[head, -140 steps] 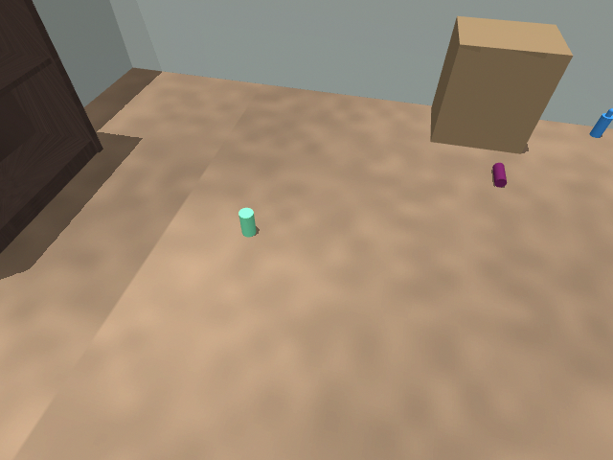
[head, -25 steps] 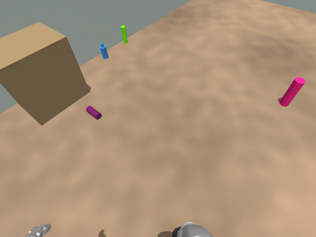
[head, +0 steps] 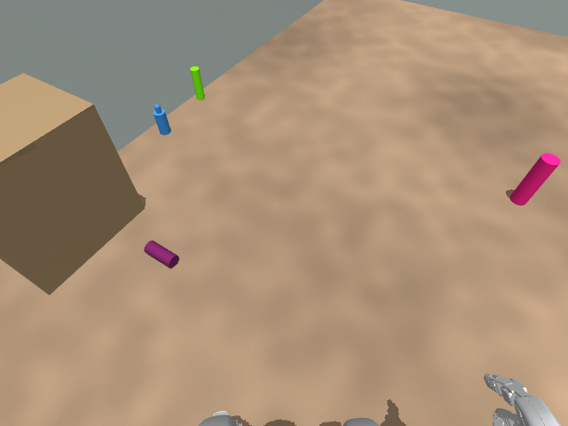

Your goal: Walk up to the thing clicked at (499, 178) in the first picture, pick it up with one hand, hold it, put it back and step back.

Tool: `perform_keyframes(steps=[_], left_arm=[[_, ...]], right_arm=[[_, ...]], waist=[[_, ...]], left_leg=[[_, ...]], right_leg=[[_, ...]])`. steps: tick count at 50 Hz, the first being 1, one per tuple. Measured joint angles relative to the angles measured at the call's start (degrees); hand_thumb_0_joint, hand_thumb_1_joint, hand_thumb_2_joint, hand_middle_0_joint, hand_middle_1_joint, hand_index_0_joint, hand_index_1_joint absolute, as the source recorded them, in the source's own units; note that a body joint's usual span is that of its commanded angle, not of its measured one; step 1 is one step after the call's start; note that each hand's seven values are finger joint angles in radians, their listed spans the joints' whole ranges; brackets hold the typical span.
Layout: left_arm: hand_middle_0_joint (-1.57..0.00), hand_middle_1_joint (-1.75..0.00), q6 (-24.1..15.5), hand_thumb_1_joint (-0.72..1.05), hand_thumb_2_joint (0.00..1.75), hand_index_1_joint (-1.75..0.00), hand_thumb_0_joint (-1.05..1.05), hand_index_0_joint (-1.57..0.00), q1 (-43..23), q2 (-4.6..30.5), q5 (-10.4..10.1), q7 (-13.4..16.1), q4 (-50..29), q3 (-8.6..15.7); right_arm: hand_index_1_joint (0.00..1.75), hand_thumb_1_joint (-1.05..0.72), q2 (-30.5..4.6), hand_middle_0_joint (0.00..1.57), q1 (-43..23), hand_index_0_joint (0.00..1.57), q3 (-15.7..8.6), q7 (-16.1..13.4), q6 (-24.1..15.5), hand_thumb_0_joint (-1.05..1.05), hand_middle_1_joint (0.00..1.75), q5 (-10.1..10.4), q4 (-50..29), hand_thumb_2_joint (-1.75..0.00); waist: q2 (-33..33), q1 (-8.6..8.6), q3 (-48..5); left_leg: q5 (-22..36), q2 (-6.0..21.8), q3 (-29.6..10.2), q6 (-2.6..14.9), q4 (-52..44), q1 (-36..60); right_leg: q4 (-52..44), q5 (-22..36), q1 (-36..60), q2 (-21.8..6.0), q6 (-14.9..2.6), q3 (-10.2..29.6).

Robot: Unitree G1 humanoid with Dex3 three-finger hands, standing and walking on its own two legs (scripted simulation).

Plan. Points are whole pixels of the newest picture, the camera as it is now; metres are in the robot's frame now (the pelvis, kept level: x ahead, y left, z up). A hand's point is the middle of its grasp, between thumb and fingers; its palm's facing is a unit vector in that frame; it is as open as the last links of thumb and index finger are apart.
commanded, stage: walk up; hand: left
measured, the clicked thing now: (161, 254) +0.83 +0.48 -0.71
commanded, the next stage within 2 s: none
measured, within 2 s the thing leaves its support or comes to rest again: neither
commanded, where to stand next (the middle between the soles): +0.38 +0.48 m, yaw -34 degrees
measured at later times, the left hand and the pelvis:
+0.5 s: hand (2, 355) +0.26 +0.44 -0.08, palm faces -0.18 -0.76 -0.63, open 7.3 cm; pelvis +0.14 +0.14 +0.00, yaw -12 degrees
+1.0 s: hand out of the picture +0.44 +0.56 -0.11, palm faces -0.36 -0.74 -0.57, open 7.3 cm; pelvis +0.25 +0.32 +0.00, yaw -23 degrees
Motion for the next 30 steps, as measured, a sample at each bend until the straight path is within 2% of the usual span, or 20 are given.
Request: perform_keyframes(steps=[2, 6, 9, 11, 12, 13, 15, 18, 24, 27, 30], left_arm=[[-0.21, -0.30, -0.3, 0.90, 0.90, -0.30, 0.01, -0.21, -1.0, 0.3, -0.7, -0.3, 0.8, 0.0], [-0.21, -0.30, -1.0, 0.90, 0.90, -0.30, 0.01, -0.21, -2.0, -0.4, -1.4, -1.0, 0.8, -0.4], [-0.21, -0.30, -1.2, 0.90, 0.90, -0.30, 0.01, -0.21, -2.4, -1.6, -1.5, -1.2, 0.0, -0.5], [-0.21, -0.30, -1.7, 0.90, 0.90, -0.30, 0.00, -0.21, -2.1, -2.3, -1.3, -1.1, -1.0, -0.5], [-0.21, -0.30, -2.3, 0.90, 0.90, -0.30, 0.00, -0.21, -1.6, -2.0, -1.0, -0.9, -1.9, -0.3], [-0.21, -0.30, -2.7, 0.90, 0.90, -0.30, 0.00, -0.21, -1.5, -2.0, -0.6, -0.5, -2.5, 0.1], [-0.21, -0.30, -2.5, 0.90, 0.90, -0.30, 0.00, -0.21, -1.6, -2.1, -0.5, 0.3, -3.7, 0.0], [-0.21, -0.30, -1.9, 0.90, 0.90, -0.30, 0.00, -0.21, -1.5, -2.7, -0.8, 1.0, -4.4, -0.3], [-0.21, -0.30, -2.3, 0.90, 0.90, -0.30, 0.00, -0.21, 1.0, -2.5, 0.4, 0.9, -5.2, -0.3], [-0.22, -0.30, -2.3, 0.89, 0.90, -0.30, 0.00, -0.22, 2.1, -1.6, 0.9, 1.0, -5.3, 0.0], [-0.22, -0.30, -2.1, 0.89, 0.90, -0.30, 0.00, -0.22, 2.6, -0.3, 1.4, 1.3, -5.3, 0.3]], right_arm=[[0.30, -0.91, 1.2, 0.20, 1.2, 0.20, 0.5, -0.6, 0.5, 0.00, 0.30, 0.1, 1.0, -0.90], [0.30, -0.91, 1.6, 0.20, 4.1, 0.20, 1.1, -1.2, 1.1, 0.00, 0.30, -0.5, 2.2, -0.90], [0.30, -0.91, 0.8, 0.20, 5.9, 0.20, 1.1, -1.4, 1.9, 0.00, 0.30, -1.1, 2.5, -0.90], [0.30, -0.91, 0.0, 0.20, 6.8, 0.20, 1.0, -1.4, 2.9, 0.00, 0.30, -1.2, 2.7, -0.90], [0.30, -0.91, -0.1, 0.20, 7.4, 0.20, 1.1, -1.4, 3.4, 0.00, 0.30, -1.1, 2.6, -0.90], [0.30, -0.91, -0.2, 0.20, 7.4, 0.20, 1.1, -1.4, 3.9, 0.00, 0.30, -1.0, 2.9, -0.90], [0.30, -0.91, -0.1, 0.20, 6.8, 0.20, 1.2, -1.7, 5.3, 0.01, 0.30, -1.1, 3.6, -0.90], [0.30, -0.91, -0.3, 0.20, 5.4, 0.20, 1.4, -1.5, 6.3, 0.01, 0.30, -1.0, 4.1, -0.90], [0.30, -0.91, -2.0, 0.20, 2.4, 0.20, 0.7, -0.6, 6.0, 0.01, 0.30, -1.0, 2.5, -0.90], [0.30, -0.91, -3.3, 0.20, 1.2, 0.20, 0.0, -0.4, 6.0, 0.00, 0.30, -1.0, 1.7, -0.90], [0.30, -0.91, -4.8, 0.20, 0.8, 0.20, -0.9, -0.4, 5.7, 0.00, 0.30, -1.0, 1.1, -0.90]], waist=[[-0.8, -0.81, 0.5], [-0.3, -2.81, 1.0], [1.1, -4.14, 1.2], [2.5, -4.66, 0.9], [2.7, -4.63, 0.4], [3.7, -4.03, 0.6], [5.7, -2.95, 0.9], [7.6, -1.56, 0.4], [8.3, -0.13, 0.1], [7.8, 0.38, -0.3], [7.2, 0.77, -0.6]], left_leg=[[0.2, -0.4, 2.0, 0.99, -3.2, 3.1], [0.2, -1.8, 5.6, 3.18, -9.0, 8.9], [-1.4, -2.9, 8.1, 4.10, -10.3, 11.9], [-4.1, -3.1, 9.2, 4.45, -8.1, 12.6], [-6.0, -3.2, 9.5, 4.74, -4.8, 11.9], [-8.0, -2.8, 8.2, 4.58, 0.4, 10.4], [-11.3, -3.7, 2.2, 2.67, 12.7, 5.6], [-10.1, -3.0, -2.8, 1.41, 23.2, -1.0], [-3.4, 1.7, -7.5, 1.15, 20.5, -6.8], [-4.2, 2.7, -7.8, 1.37, 16.4, -6.5], [-6.8, 2.2, -7.0, 2.08, 12.0, -4.3]], right_leg=[[2.5, 3.1, -3.7, 0.3, -0.13, -4.3], [-6.8, 4.8, -6.0, 0.2, 1.01, -11.4], [-15.7, 7.3, -5.0, 0.9, 0.76, -13.3], [-23.2, 12.7, -2.1, 1.6, -0.12, -13.8], [-27.1, 14.5, 0.1, 1.9, -0.75, -13.2], [-26.2, 13.9, 0.2, 2.6, -1.46, -12.8], [-22.9, 11.5, 0.0, 3.5, -1.74, -12.5], [-22.6, 10.2, 1.4, 3.6, -1.22, -11.2], [-21.6, 8.6, 2.2, 1.3, 2.50, -6.1], [-19.5, 6.8, 0.8, -0.2, 3.30, -3.1], [-16.7, 4.6, -1.1, -1.9, 3.71, -0.2]])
